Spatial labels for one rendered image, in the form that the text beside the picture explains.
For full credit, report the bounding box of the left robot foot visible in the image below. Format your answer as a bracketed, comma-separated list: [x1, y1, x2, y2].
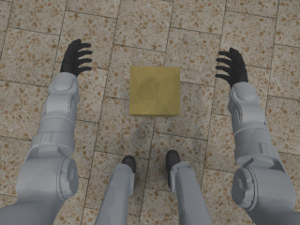
[122, 155, 136, 174]

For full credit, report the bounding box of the right robot forearm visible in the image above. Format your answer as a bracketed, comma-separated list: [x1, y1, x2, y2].
[227, 82, 296, 207]

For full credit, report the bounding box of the robot right thigh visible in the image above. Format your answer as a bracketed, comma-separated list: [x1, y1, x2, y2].
[170, 166, 213, 225]

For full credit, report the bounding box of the robot right hand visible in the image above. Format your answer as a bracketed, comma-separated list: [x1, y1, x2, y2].
[215, 47, 248, 88]

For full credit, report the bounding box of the left robot forearm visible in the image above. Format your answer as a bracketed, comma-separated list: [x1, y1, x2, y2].
[16, 72, 80, 198]

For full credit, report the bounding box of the carton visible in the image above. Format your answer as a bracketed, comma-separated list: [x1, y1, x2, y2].
[129, 66, 181, 117]

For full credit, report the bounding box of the robot right upper arm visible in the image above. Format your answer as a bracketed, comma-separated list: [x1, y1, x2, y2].
[231, 166, 300, 225]

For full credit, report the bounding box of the robot left upper arm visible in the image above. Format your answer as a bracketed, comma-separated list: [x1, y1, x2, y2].
[0, 156, 80, 225]

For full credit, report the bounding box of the robot left hand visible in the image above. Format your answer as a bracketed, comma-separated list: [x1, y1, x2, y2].
[60, 38, 93, 77]

